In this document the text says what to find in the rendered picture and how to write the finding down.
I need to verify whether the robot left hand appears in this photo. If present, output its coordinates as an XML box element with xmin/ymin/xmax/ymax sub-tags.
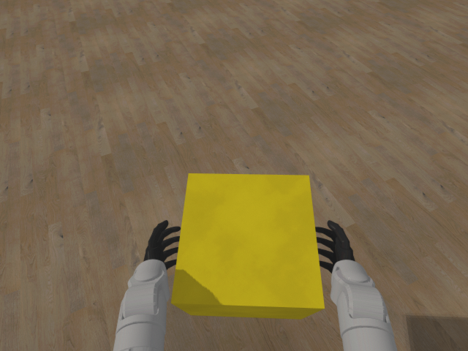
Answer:
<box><xmin>143</xmin><ymin>220</ymin><xmax>181</xmax><ymax>269</ymax></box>

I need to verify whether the carton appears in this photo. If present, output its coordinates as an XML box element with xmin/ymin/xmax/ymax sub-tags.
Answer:
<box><xmin>171</xmin><ymin>173</ymin><xmax>325</xmax><ymax>320</ymax></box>

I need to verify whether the robot right hand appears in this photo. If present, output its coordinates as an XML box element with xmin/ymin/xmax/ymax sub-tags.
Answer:
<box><xmin>315</xmin><ymin>220</ymin><xmax>355</xmax><ymax>273</ymax></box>

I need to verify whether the right robot forearm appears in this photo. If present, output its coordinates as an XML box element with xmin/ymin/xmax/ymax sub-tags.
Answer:
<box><xmin>331</xmin><ymin>260</ymin><xmax>398</xmax><ymax>351</ymax></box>

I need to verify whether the left robot forearm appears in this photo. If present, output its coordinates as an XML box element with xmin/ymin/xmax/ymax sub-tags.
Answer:
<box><xmin>113</xmin><ymin>260</ymin><xmax>170</xmax><ymax>351</ymax></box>

